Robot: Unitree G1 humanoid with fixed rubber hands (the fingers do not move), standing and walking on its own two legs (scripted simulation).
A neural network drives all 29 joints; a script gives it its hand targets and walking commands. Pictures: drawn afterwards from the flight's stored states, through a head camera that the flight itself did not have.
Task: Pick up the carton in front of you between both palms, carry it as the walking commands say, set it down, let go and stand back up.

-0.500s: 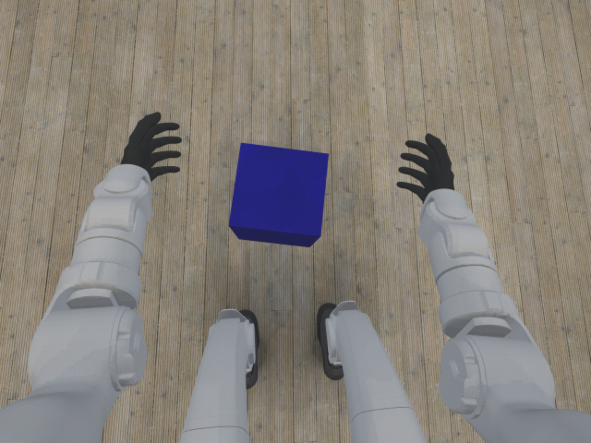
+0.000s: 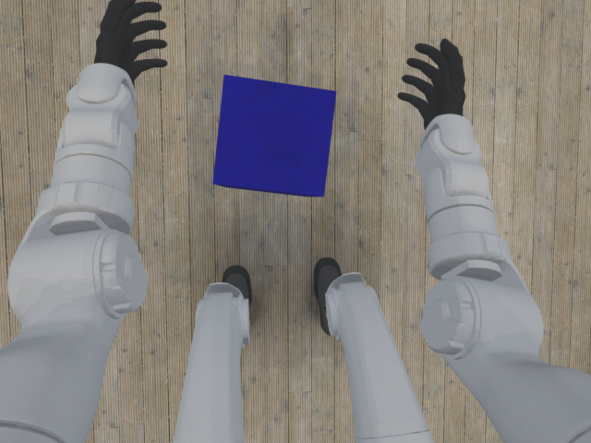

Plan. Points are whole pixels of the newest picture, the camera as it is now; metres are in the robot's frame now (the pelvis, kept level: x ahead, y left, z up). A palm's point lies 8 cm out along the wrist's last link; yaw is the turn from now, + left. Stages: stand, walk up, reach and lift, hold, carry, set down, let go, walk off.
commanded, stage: reach and lift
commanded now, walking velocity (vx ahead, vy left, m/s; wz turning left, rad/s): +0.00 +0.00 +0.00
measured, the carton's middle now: (273, 146) +0.48 +0.00 -0.50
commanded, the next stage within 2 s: none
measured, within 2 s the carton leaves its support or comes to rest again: leaves its support in 1.48 s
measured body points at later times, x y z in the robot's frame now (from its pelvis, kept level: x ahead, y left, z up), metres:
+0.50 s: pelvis -0.06 -0.01 -0.21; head +0.31 +0.01 +0.05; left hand +0.52 +0.18 -0.38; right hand +0.47 -0.19 -0.38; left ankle +0.06 +0.11 -0.59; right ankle +0.06 -0.14 -0.59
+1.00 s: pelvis -0.05 -0.01 -0.25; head +0.32 +0.02 +0.00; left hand +0.52 +0.16 -0.44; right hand +0.47 -0.19 -0.43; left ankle +0.06 +0.11 -0.59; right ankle +0.06 -0.14 -0.59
